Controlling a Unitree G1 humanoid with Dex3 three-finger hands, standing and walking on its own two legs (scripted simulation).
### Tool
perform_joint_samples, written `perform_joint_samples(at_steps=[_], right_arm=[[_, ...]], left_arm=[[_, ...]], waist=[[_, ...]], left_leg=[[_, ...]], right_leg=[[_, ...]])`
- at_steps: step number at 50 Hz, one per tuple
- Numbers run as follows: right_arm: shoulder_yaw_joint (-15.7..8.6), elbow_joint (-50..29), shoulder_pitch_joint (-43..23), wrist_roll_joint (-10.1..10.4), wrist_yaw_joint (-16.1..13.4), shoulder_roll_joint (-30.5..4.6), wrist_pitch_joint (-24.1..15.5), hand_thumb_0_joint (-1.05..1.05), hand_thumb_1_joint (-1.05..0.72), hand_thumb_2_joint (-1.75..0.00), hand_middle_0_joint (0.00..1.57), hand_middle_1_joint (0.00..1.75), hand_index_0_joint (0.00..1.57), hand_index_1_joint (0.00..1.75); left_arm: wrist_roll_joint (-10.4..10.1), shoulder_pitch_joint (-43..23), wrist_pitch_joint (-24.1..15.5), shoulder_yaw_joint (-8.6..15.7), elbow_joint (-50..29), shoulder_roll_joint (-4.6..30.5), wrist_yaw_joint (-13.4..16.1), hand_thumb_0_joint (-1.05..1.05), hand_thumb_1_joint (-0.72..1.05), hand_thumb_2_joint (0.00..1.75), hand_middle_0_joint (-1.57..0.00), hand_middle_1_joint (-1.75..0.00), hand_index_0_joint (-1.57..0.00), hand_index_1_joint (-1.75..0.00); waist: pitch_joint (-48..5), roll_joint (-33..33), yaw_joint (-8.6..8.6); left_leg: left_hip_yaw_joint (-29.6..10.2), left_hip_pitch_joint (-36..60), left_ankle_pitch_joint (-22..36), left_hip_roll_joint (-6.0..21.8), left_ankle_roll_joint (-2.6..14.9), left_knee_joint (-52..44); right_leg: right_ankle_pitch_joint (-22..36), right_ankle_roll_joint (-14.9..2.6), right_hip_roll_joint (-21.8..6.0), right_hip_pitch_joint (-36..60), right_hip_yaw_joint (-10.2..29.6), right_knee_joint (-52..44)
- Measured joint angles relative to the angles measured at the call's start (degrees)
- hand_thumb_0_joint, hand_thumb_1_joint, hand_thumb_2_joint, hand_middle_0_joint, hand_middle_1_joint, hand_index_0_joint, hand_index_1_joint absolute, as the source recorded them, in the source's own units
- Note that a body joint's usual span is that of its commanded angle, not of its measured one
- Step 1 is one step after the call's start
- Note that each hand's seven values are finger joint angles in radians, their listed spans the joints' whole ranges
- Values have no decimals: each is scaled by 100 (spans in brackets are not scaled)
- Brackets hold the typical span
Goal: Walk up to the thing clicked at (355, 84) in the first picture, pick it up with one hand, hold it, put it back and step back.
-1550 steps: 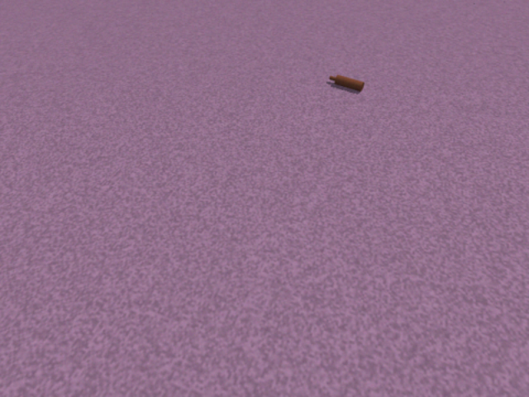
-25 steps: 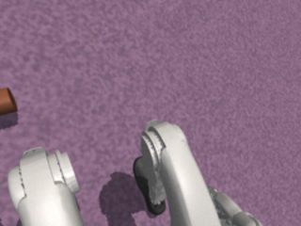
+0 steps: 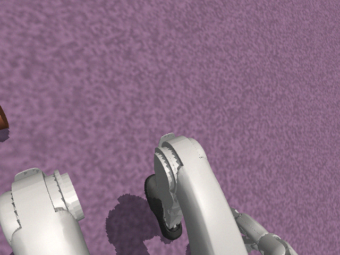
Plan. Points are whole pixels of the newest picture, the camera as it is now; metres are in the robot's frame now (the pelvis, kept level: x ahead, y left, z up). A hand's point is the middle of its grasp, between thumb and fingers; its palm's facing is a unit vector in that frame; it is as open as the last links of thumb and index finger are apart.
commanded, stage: rest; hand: left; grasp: from above
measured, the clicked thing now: out of the picture +0.41 +0.38 -0.26
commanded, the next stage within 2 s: open in 0.04 s
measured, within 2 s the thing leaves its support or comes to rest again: neither
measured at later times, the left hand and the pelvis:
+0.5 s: hand out of the picture +0.41 +0.36 -0.24, palm faces -0.43 -0.17 -0.88, open 11.6 cm; pelvis +0.00 +0.00 +0.00, yaw -1 degrees
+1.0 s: hand out of the picture +0.41 +0.35 -0.24, palm faces -0.42 -0.17 -0.89, open 13.9 cm; pelvis +0.00 +0.00 +0.00, yaw -1 degrees
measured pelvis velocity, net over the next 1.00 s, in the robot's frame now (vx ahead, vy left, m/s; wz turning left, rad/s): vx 0.00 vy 0.00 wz -0.02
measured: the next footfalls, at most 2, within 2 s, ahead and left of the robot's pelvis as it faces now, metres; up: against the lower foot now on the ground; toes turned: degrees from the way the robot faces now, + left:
none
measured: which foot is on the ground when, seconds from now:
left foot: down 0.00-1.00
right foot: down 0.00-1.00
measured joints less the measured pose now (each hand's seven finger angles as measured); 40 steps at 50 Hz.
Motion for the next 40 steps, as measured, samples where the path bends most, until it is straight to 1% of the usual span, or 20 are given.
perform_joint_samples(at_steps=[3,11,14,17,20,21,25,27,29,33,36,40], right_arm=[[32,17,-5,-8,9,-11,-25,0,-91,-90,20,30,20,30],[95,-12,-27,-26,47,-43,-84,0,-91,-90,20,30,20,30],[117,-29,-35,-24,54,-49,-94,0,-91,-90,20,30,20,30],[121,-39,-40,-10,66,-48,-124,0,-91,-90,20,30,20,30],[121,-61,-45,-12,76,-50,-142,0,-91,-90,20,30,20,30],[122,-61,-52,-13,79,-49,-146,0,-90,-90,20,30,20,30],[122,-94,-54,-21,91,-61,-138,0,-90,-90,20,30,20,30],[133,-112,-53,-18,92,-75,-136,0,-90,-90,20,30,20,30],[143,-120,-57,-21,84,-80,-127,0,-90,-90,20,30,20,30],[150,-125,-29,-47,83,-83,-95,0,-90,-90,20,30,20,30],[165,-116,-15,-56,77,-93,-81,0,-90,-90,20,30,20,30],[181,-94,-7,-55,73,-105,-66,0,-90,-90,20,30,20,30]], left_arm=[[-33,-17,25,-65,26,-5,39,0,7,54,-70,-62,-74,-58],[-69,-47,39,-104,111,37,77,0,7,54,-70,-61,-74,-57],[-87,-55,43,-138,116,42,76,0,9,55,-67,-63,-70,-59],[-113,-68,49,-164,98,57,75,0,8,57,-61,-65,-63,-61],[-130,-86,60,-174,75,86,68,0,1,61,-53,-68,-55,-65],[-132,-90,56,-142,82,101,63,0,-2,63,-51,-69,-52,-67],[-152,-104,70,-172,88,140,7,0,-13,70,-41,-75,-42,-73],[-170,-99,57,-154,92,160,-26,0,-19,74,-36,-78,-37,-76],[-174,-77,29,-84,84,192,-42,0,-24,78,-32,-81,-32,-80],[-152,-64,-16,-106,75,224,-80,0,-33,85,-25,-87,-25,-86],[-132,-45,-65,-102,40,229,-92,0,-39,89,-20,-92,-19,-91],[-106,-41,-100,-130,25,214,-26,0,-45,94,-15,-96,-14,-96]], waist=[[1,-13,0],[24,-3,-8],[30,0,0],[31,-7,6],[40,-15,1],[40,-17,-2],[53,-14,-11],[59,-13,-14],[73,-16,-22],[86,-28,-22],[97,-35,-12],[81,-40,-3]], left_leg=[[-19,-11,4,-2,4,14],[-32,-12,6,5,31,30],[-36,-12,6,7,39,26],[-38,-10,2,10,43,21],[-42,-4,2,2,40,15],[-47,-3,0,0,38,14],[-58,3,3,-14,32,5],[-65,4,5,-16,30,1],[-74,10,8,-19,27,-5],[-76,23,16,-24,14,-22],[-80,37,11,-16,12,-25],[-84,41,5,-3,12,-19]], right_leg=[[10,1,5,-2,-15,-3],[18,3,14,18,-29,-16],[21,6,16,26,-35,-32],[20,4,16,31,-38,-42],[15,-4,7,45,-45,-49],[14,-1,6,48,-49,-53],[8,-4,-8,66,-61,-65],[9,4,-9,70,-67,-73],[14,14,-11,80,-74,-83],[19,-6,-20,87,-80,-92],[25,11,-15,94,-82,-99],[35,6,-4,87,-84,-97]])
